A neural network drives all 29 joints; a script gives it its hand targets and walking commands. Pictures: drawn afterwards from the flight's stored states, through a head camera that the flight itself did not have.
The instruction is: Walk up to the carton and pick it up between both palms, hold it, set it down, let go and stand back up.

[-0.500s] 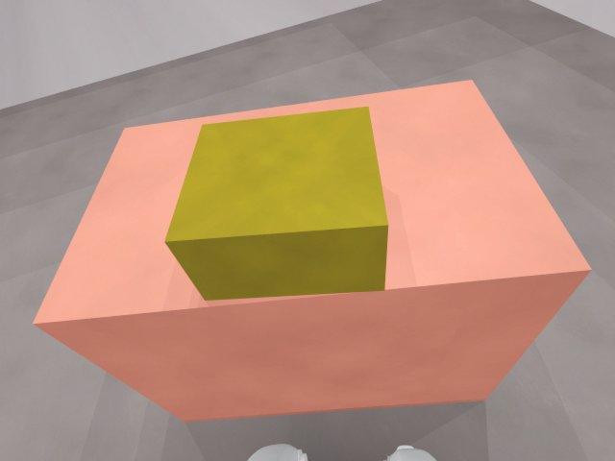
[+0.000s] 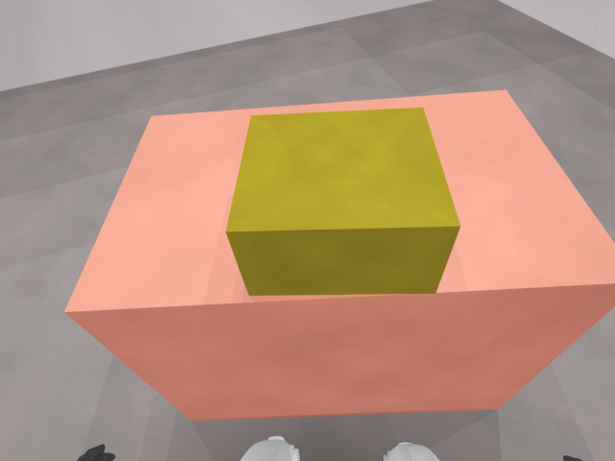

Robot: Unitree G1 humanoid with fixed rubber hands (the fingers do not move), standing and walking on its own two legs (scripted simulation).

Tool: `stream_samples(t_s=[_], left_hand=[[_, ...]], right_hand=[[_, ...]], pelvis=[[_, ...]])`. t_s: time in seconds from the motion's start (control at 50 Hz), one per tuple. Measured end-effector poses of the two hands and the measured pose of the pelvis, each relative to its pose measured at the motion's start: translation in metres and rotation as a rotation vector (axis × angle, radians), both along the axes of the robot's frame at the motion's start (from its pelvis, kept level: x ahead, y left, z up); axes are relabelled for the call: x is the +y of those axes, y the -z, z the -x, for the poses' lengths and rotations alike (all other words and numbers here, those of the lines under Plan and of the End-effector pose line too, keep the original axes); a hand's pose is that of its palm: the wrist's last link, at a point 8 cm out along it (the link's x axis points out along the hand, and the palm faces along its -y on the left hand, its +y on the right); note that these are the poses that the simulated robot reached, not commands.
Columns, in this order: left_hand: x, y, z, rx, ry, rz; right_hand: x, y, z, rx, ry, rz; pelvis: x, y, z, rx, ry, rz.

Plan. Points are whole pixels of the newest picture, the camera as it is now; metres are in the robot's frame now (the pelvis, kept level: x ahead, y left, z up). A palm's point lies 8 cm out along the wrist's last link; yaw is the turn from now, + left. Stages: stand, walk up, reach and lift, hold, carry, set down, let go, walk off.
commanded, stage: walk up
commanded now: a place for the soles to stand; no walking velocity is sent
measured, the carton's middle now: (338, 199) +0.51 -0.01 +0.04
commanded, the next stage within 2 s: reach and lift in 1.10 s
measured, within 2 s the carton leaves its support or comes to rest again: neither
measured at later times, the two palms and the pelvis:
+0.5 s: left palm out of the picture +0.09 +0.33 -0.06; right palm out of the picture +0.10 -0.32 -0.11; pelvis +0.00 +0.00 +0.00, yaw +0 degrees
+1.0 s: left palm out of the picture +0.11 +0.33 -0.06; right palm out of the picture +0.10 -0.32 -0.11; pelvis +0.00 +0.00 +0.00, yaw +0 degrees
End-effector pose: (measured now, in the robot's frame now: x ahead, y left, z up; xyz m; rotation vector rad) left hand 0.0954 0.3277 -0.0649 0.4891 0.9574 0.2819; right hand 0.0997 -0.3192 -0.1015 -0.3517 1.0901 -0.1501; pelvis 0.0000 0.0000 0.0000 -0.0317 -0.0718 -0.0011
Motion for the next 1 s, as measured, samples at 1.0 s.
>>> stream_samples(t_s=[1.0], left_hand=[[-0.002, -0.008, -0.011, -0.015, 0.029, 0.005]], right_hand=[[0.001, 0.008, 0.003, -0.012, 0.017, -0.014]], pelvis=[[0.000, 0.000, -0.002, 0.020, 0.007, -0.027]])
